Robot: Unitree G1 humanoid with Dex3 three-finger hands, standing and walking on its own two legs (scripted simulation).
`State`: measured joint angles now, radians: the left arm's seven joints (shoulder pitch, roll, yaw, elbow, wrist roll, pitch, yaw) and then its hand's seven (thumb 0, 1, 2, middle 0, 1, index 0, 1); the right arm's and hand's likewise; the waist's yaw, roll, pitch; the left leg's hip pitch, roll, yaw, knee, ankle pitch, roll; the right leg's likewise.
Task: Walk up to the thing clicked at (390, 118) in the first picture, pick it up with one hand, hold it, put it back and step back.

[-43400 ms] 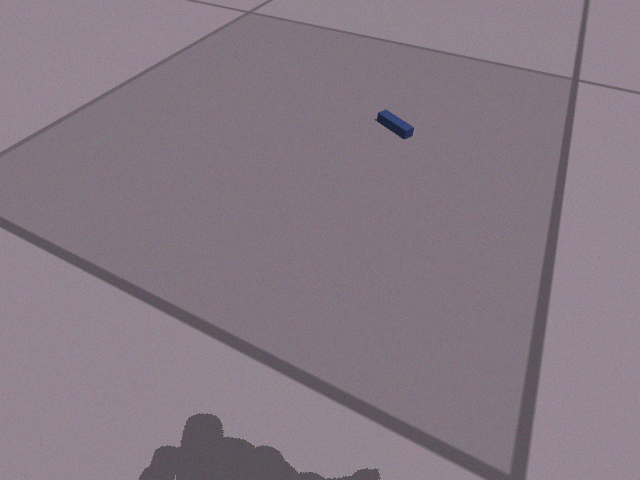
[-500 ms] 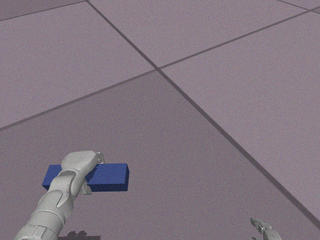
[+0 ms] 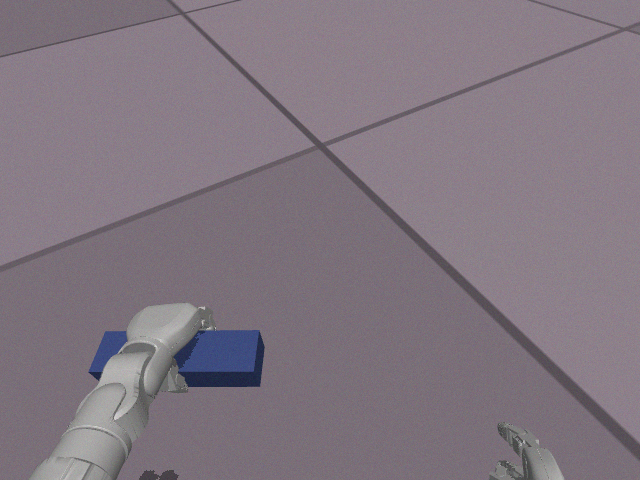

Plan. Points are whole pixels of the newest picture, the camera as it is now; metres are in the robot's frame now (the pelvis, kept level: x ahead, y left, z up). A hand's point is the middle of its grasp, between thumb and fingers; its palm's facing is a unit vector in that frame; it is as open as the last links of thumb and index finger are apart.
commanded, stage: hold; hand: left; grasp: from above
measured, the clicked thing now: (181, 358) +0.30 +0.22 -0.06
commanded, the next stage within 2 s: crouch in 0.60 s
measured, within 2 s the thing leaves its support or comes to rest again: neither
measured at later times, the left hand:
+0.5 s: hand (174, 354) +0.30 +0.22 -0.03, palm faces -0.43 -0.05 -0.90, open 9.2 cm
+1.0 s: hand (183, 371) +0.29 +0.23 -0.08, palm faces -0.47 -0.04 -0.88, open 9.3 cm
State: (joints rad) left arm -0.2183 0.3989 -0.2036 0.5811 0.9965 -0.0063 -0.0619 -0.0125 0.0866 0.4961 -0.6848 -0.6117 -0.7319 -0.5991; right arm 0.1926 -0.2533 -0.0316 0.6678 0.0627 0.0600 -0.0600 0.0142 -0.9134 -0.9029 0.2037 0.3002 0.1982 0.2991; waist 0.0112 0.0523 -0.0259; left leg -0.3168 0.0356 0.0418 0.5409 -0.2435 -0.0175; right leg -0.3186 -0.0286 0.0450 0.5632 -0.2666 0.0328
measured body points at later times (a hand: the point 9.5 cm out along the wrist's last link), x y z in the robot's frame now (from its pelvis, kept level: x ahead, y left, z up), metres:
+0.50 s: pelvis +0.00 +0.00 +0.00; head +0.01 -0.02 +0.45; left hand +0.31 +0.22 +0.02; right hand +0.15 -0.25 -0.11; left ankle +0.02 +0.13 -0.73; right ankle +0.02 -0.14 -0.73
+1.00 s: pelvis +0.00 +0.00 +0.00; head +0.04 -0.02 +0.44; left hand +0.31 +0.22 -0.03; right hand +0.15 -0.26 -0.12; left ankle +0.02 +0.13 -0.73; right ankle +0.02 -0.14 -0.73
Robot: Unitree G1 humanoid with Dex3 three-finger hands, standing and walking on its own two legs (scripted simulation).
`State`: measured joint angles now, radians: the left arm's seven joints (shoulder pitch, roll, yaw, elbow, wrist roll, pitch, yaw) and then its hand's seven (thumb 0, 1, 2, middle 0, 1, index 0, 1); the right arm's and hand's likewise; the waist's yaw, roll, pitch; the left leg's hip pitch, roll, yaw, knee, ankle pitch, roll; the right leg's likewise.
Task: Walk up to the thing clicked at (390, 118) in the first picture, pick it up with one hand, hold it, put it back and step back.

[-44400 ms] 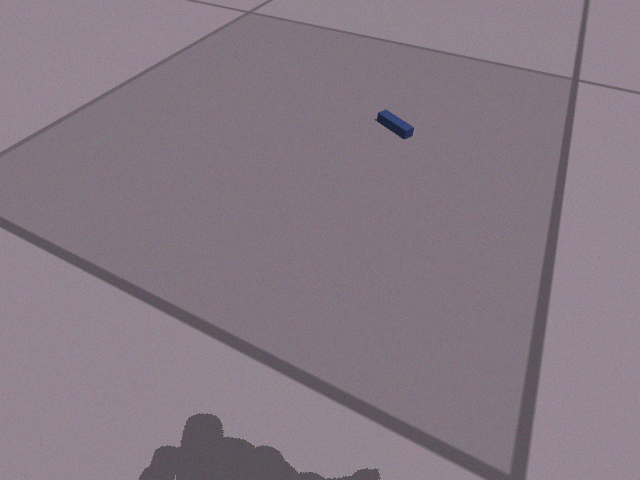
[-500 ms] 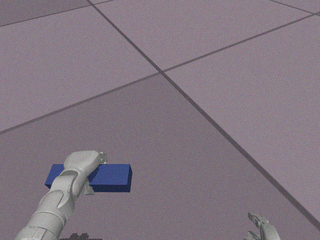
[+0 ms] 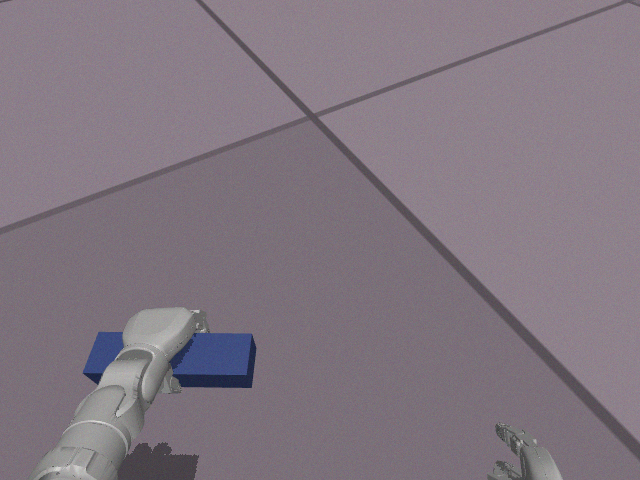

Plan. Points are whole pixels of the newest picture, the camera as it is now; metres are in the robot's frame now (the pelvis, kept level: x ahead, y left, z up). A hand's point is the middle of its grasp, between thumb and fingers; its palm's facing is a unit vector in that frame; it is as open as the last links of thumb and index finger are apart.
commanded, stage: crouch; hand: left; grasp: from above
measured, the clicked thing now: (175, 359) +0.30 +0.23 -0.10
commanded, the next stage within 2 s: lower in 1.70 s
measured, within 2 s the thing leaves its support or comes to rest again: neither
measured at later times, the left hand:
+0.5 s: hand (204, 374) +0.35 +0.24 -0.31, palm faces -0.41 +0.05 -0.91, open 9.3 cm
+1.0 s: hand (220, 390) +0.38 +0.26 -0.49, palm faces -0.43 +0.01 -0.90, open 9.3 cm
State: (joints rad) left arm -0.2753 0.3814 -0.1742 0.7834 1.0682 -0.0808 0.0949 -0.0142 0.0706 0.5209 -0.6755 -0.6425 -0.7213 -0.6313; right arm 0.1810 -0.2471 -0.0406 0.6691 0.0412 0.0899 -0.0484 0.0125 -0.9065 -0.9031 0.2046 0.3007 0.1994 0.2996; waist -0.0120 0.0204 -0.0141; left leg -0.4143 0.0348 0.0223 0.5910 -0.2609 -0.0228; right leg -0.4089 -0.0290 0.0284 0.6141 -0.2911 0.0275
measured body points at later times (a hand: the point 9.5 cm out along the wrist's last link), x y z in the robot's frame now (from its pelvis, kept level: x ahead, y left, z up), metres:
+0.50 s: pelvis -0.05 +0.02 -0.19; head +0.11 +0.03 +0.24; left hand +0.37 +0.24 -0.26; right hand +0.01 -0.27 -0.31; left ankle +0.02 +0.14 -0.73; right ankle +0.01 -0.14 -0.73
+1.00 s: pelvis -0.07 +0.01 -0.33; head +0.16 +0.05 +0.06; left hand +0.40 +0.25 -0.44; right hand +0.00 -0.27 -0.45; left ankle +0.02 +0.14 -0.73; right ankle +0.01 -0.14 -0.73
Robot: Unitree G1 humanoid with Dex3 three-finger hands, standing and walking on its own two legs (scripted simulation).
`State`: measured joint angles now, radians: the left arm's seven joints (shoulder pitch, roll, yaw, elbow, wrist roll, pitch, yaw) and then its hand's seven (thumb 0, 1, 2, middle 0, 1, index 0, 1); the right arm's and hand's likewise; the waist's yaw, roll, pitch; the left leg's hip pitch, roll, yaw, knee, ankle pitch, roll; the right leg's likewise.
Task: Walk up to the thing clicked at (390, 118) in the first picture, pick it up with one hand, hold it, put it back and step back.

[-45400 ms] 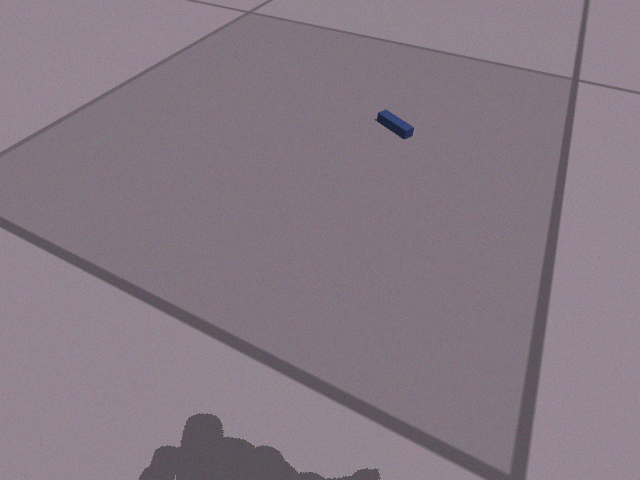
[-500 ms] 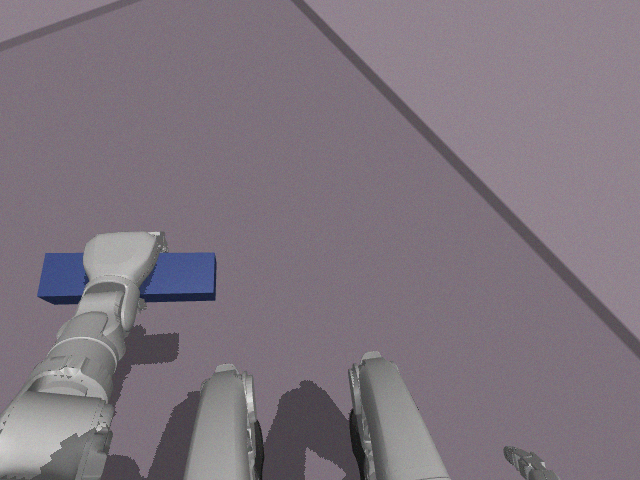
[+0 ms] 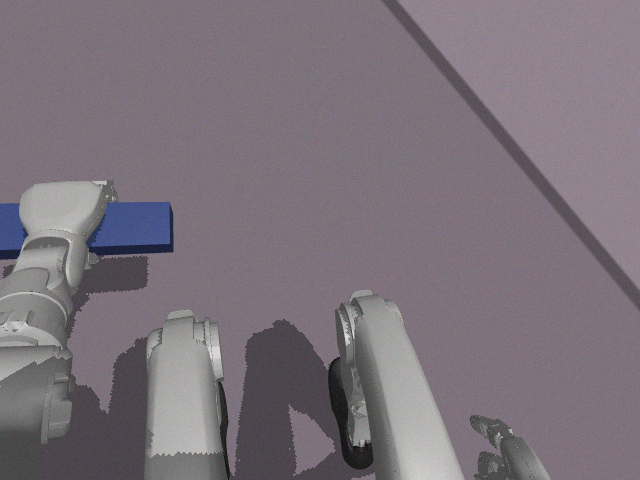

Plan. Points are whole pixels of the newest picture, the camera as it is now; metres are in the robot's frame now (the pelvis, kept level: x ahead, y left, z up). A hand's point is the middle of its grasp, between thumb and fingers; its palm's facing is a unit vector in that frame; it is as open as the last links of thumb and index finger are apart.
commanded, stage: crouch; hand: left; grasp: from above
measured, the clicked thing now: (84, 230) +0.44 +0.27 -0.19
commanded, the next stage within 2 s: lower in 0.70 s
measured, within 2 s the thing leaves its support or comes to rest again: neither
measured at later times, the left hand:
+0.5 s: hand (98, 242) +0.44 +0.27 -0.24, palm faces -0.46 -0.03 -0.89, open 9.3 cm
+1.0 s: hand (106, 244) +0.45 +0.28 -0.28, palm faces -0.49 -0.05 -0.87, open 9.3 cm
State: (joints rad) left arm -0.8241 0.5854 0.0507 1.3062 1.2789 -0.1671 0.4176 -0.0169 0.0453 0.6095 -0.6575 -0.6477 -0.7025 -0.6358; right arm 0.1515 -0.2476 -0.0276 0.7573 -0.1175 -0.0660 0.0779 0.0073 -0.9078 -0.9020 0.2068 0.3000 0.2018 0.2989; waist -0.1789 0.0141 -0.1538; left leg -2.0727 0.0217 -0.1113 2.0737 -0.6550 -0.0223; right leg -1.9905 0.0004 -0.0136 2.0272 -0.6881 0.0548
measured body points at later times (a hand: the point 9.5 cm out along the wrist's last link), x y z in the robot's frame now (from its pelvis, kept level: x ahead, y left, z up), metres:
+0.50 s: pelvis -0.01 +0.00 -0.07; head +0.22 +0.05 +0.31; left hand +0.46 +0.27 -0.19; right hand +0.04 -0.28 -0.19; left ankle +0.08 +0.13 -0.40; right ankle +0.08 -0.14 -0.40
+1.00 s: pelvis -0.01 +0.00 -0.11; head +0.23 +0.05 +0.27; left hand +0.47 +0.28 -0.23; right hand +0.04 -0.28 -0.21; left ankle +0.08 +0.13 -0.40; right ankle +0.08 -0.14 -0.40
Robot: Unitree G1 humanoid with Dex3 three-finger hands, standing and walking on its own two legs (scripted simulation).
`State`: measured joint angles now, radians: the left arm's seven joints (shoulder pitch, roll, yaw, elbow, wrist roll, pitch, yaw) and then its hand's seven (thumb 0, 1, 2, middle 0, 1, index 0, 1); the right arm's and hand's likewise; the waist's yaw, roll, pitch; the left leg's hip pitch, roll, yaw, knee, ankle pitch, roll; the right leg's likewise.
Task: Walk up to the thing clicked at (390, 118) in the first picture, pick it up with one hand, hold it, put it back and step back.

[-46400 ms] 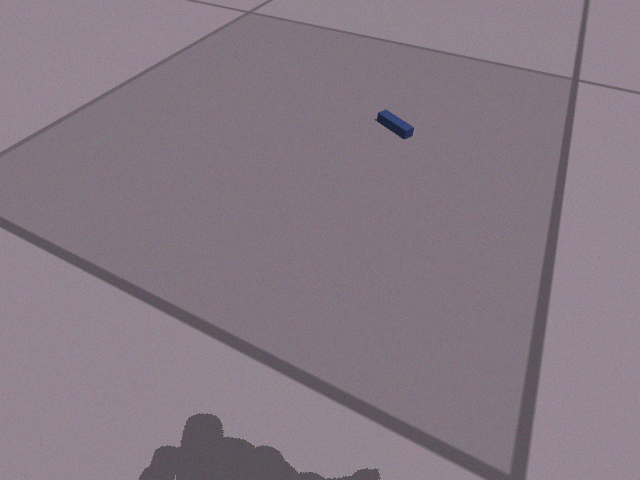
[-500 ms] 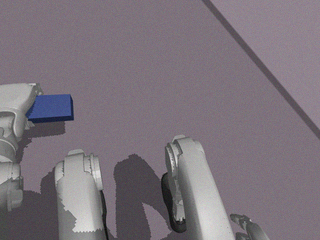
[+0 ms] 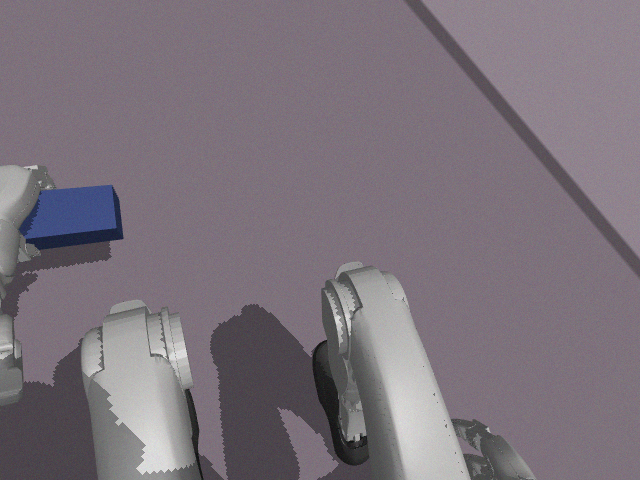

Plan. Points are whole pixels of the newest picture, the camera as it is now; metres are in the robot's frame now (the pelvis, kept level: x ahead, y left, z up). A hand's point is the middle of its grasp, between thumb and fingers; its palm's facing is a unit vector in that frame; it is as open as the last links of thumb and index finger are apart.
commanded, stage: lower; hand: left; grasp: from above
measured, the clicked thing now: (20, 223) +0.45 +0.31 -0.20
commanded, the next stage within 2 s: rest in 0.12 s
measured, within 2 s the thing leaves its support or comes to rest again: rests again in 1.26 s
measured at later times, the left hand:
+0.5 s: hand (40, 226) +0.45 +0.30 -0.23, palm faces -0.46 -0.10 -0.88, open 9.2 cm
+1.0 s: hand (47, 230) +0.45 +0.30 -0.26, palm faces -0.45 -0.11 -0.89, open 9.1 cm
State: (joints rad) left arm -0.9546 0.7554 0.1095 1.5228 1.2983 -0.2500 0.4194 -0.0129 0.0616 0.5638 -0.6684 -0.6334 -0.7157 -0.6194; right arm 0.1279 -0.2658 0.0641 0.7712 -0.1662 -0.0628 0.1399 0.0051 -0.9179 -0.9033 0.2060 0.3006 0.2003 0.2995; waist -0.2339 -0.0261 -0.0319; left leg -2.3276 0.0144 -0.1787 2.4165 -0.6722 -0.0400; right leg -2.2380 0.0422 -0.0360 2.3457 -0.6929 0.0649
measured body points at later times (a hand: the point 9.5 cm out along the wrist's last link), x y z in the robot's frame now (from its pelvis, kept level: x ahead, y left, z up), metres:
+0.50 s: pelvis +0.01 +0.00 -0.03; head +0.26 +0.08 +0.34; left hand +0.47 +0.30 -0.18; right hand +0.06 -0.27 -0.12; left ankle +0.08 +0.14 -0.29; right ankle +0.10 -0.13 -0.29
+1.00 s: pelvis +0.00 +0.01 -0.03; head +0.26 +0.11 +0.32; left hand +0.47 +0.30 -0.21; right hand +0.05 -0.26 -0.11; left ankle +0.08 +0.14 -0.29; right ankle +0.10 -0.13 -0.29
